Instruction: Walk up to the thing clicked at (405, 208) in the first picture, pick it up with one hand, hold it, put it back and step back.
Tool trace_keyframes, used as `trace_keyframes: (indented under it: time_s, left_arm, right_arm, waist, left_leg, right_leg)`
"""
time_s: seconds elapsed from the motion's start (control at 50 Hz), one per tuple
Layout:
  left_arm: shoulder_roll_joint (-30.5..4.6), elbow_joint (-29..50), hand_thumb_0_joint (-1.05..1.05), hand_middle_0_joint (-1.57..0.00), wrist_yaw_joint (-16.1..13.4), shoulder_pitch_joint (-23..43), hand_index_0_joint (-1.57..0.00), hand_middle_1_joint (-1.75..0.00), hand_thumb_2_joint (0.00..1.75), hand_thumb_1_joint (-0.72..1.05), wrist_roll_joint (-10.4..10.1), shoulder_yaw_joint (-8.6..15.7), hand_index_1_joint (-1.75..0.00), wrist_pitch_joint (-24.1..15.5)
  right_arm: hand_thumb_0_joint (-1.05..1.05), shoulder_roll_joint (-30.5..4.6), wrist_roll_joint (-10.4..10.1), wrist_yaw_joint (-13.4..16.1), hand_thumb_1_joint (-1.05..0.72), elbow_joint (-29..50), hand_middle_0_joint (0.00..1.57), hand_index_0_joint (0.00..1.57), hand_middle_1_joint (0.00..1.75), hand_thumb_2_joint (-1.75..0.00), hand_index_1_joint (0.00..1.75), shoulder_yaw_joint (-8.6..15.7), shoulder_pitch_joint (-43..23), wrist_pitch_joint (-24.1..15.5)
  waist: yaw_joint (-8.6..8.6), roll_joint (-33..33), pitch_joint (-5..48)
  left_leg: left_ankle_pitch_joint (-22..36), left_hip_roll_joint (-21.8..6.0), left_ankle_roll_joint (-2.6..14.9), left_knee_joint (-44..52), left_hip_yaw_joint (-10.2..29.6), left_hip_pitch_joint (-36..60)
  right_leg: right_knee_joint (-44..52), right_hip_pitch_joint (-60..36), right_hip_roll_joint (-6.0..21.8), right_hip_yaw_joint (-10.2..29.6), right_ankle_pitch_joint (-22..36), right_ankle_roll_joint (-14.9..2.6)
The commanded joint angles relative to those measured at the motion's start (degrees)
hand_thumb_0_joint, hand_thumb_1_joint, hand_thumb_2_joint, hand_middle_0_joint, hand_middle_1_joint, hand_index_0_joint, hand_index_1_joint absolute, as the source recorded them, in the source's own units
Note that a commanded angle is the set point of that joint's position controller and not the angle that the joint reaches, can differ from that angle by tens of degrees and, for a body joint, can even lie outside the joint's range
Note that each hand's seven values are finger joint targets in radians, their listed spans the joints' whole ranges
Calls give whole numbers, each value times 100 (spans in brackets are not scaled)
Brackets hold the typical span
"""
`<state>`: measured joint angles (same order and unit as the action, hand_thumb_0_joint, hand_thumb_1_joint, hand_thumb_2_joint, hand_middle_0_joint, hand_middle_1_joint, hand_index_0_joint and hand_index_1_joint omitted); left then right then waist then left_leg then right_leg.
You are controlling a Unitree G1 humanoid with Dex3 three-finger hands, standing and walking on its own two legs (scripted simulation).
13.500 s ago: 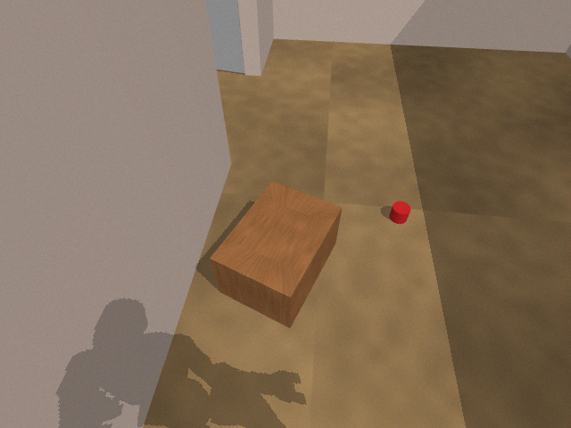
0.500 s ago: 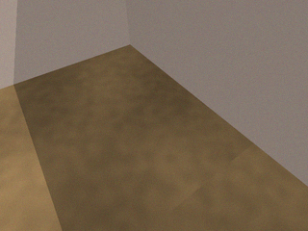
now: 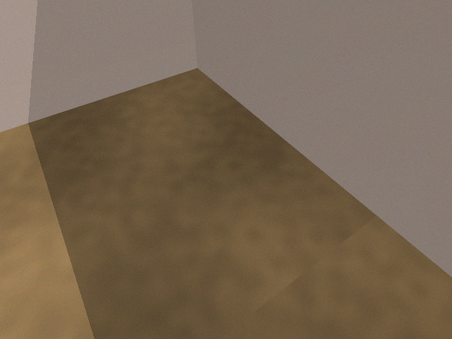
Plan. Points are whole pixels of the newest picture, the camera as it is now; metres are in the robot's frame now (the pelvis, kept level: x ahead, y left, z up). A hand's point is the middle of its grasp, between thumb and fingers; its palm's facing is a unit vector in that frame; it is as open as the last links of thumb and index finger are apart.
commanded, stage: stand
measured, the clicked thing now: out of the picture -0.07 +0.45 -0.75
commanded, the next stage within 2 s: none
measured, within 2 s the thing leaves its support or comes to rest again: neither
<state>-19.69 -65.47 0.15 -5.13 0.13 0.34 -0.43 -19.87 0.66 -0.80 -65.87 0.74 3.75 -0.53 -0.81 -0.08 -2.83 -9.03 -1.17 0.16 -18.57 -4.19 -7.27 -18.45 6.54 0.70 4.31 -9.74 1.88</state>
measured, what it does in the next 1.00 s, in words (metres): stands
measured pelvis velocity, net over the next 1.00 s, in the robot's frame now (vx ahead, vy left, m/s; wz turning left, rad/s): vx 0.01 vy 0.00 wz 0.02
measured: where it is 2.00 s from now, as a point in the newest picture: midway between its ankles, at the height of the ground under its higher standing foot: outside the picture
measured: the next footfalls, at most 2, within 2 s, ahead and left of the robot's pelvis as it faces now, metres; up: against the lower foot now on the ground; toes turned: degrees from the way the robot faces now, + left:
none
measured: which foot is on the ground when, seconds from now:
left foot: down 0.00-1.00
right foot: down 0.00-1.00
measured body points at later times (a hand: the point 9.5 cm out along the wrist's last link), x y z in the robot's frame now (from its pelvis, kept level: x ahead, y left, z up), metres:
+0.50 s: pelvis +0.00 +0.00 +0.00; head +0.01 +0.00 +0.45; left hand +0.07 +0.30 -0.13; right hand +0.08 -0.30 -0.13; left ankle +0.01 +0.11 -0.75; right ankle +0.01 -0.14 -0.75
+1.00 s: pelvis +0.01 +0.00 +0.00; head +0.02 +0.00 +0.45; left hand +0.08 +0.30 -0.13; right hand +0.09 -0.30 -0.13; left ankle +0.01 +0.11 -0.75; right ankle +0.01 -0.14 -0.75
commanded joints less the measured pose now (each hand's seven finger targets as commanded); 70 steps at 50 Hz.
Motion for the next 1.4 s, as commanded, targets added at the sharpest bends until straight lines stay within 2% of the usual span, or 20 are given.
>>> trace_keyframes:
  time_s: [0.0, 0.06, 0.1, 0.14, 0.22, 0.3, 0.36, 0.52, 0.68, 0.78, 0.88, 0.92, 0.98, 1.06, 1.26, 1.3, 1.38]
  left_arm:
    - [-1194, 380, 0, -20, -63, 259, -20, -30, 90, 90, 31, 215, -30, -145]
    - [-1227, 377, 0, -20, -63, 258, -20, -30, 90, 90, 21, 216, -30, -149]
    - [-1224, 406, 0, -20, -64, 257, -20, -30, 90, 90, 24, 211, -30, -157]
    - [-1219, 411, 0, -20, -66, 238, -20, -30, 90, 90, 29, 201, -30, -151]
    - [-1231, 400, 0, -20, -66, 185, -20, -30, 90, 90, 39, 202, -30, -127]
    - [-1227, 428, 0, -20, -61, 197, -20, -30, 90, 90, 35, 187, -30, -143]
    - [-1221, 395, 0, -20, -60, 140, -20, -30, 90, 90, 48, 180, -30, -125]
    - [-1249, 441, 0, -20, -67, 120, -20, -30, 90, 90, 43, 176, -30, -146]
    - [-1252, 439, 0, -20, -55, 82, -20, -30, 90, 90, 42, 170, -30, -119]
    - [-1248, 481, 0, -20, -67, 61, -20, -30, 90, 90, 43, 159, -30, -137]
    - [-1248, 462, 0, -20, -77, 83, -20, -30, 90, 90, 26, 159, -30, -121]
    - [-1261, 480, 0, -20, -81, 71, -20, -30, 90, 90, 40, 158, -30, -131]
    - [-1248, 449, 0, -20, -79, 62, -20, -30, 90, 90, 38, 167, -30, -107]
    - [-1262, 488, 0, -20, -74, 80, -20, -30, 90, 90, 39, 158, -30, -126]
    - [-1255, 494, 0, -20, -72, 33, -20, -30, 90, 90, 55, 168, -30, -112]
    - [-1264, 485, 0, -20, -75, 31, -20, -30, 90, 90, 47, 167, -30, -115]
    - [-1288, 487, 0, -20, -79, 50, -20, -30, 90, 90, 48, 166, -30, -119]
  right_arm:
    - [0, -1227, -8, 83, -90, 369, 20, 20, 30, -90, 30, 249, -339, -136]
    - [0, -1217, -9, 75, -90, 354, 20, 20, 30, -90, 30, 240, -298, -125]
    - [0, -1214, -4, 74, -90, 375, 20, 20, 30, -90, 30, 243, -262, -126]
    - [0, -1232, -4, 78, -90, 368, 20, 20, 30, -90, 30, 246, -291, -125]
    - [0, -1226, -10, 82, -90, 371, 20, 20, 30, -90, 30, 244, -279, -115]
    - [0, -1231, 2, 76, -90, 353, 20, 20, 30, -90, 30, 236, -197, -118]
    - [0, -1234, -8, 76, -90, 356, 20, 20, 30, -90, 30, 235, -217, -101]
    - [0, -1238, -11, 69, -90, 357, 20, 20, 30, -90, 30, 233, -180, -121]
    - [0, -1260, -16, 75, -90, 342, 20, 20, 30, -90, 30, 236, -138, -107]
    - [0, -1230, -14, 76, -90, 347, 20, 20, 30, -90, 30, 221, -104, -121]
    - [0, -1251, -22, 90, -90, 344, 20, 20, 30, -90, 30, 216, -140, -124]
    - [0, -1245, -17, 93, -90, 358, 20, 20, 30, -90, 30, 216, -103, -116]
    - [0, -1223, -18, 97, -90, 385, 20, 20, 30, -90, 30, 197, -145, -107]
    - [0, -1239, -15, 92, -90, 391, 20, 20, 30, -90, 30, 212, -119, -117]
    - [0, -1274, -17, 101, -90, 404, 20, 20, 30, -90, 30, 220, -153, -120]
    - [0, -1278, -19, 94, -90, 410, 20, 20, 30, -90, 30, 219, -142, -129]
    - [0, -1245, -20, 94, -90, 407, 20, 20, 30, -90, 30, 216, -122, -115]
  waist:
    - [21, -40, 536]
    - [5, -26, 430]
    - [3, -43, 506]
    - [11, 10, 463]
    - [11, -5, 344]
    - [18, 25, 422]
    - [15, 18, 283]
    - [19, -31, 449]
    - [9, -9, 316]
    - [11, 6, 520]
    - [19, 4, 451]
    - [17, -19, 494]
    - [36, 15, 360]
    - [29, -46, 443]
    - [57, 33, 412]
    - [44, 41, 472]
    - [30, -63, 398]
  left_leg:
    - [462, -723, 90, 285, 664, 509]
    - [211, -704, 94, 337, 682, 390]
    - [435, -710, 100, 296, 654, 412]
    - [396, -701, 87, 297, 673, 423]
    - [-5, -681, 70, 395, 697, 324]
    - [185, -703, 107, 373, 710, 275]
    - [-232, -687, 97, 455, 762, 164]
    - [387, -684, 105, 340, 736, 355]
    - [-9, -657, 79, 409, 750, 289]
    - [589, -667, 96, 273, 695, 409]
    - [804, -697, 94, 274, 726, 427]
    - [823, -684, 107, 247, 695, 435]
    - [491, -671, 97, 324, 717, 314]
    - [717, -689, 98, 281, 719, 398]
    - [574, -677, 99, 323, 711, 408]
    - [735, -694, 102, 297, 738, 455]
    - [562, -684, 105, 309, 741, 411]
  right_leg:
    - [265, 278, 563, 347, 713, -236]
    - [308, 250, 581, 368, 549, -235]
    - [294, 208, 602, 367, 728, -234]
    - [308, 249, 585, 350, 627, -236]
    - [328, 317, 559, 346, 401, -248]
    - [339, 194, 601, 337, 512, -239]
    - [341, 281, 570, 315, 221, -242]
    - [293, 207, 610, 298, 606, -243]
    - [313, 301, 582, 300, 261, -278]
    - [277, 112, 628, 295, 819, -258]
    - [236, 81, 610, 252, 851, -251]
    - [277, 45, 639, 255, 941, -239]
    - [292, 74, 632, 250, 690, -244]
    - [294, 85, 639, 238, 771, -247]
    - [315, 104, 628, 229, 725, -255]
    - [272, 55, 637, 218, 782, -259]
    - [316, 107, 636, 231, 637, -265]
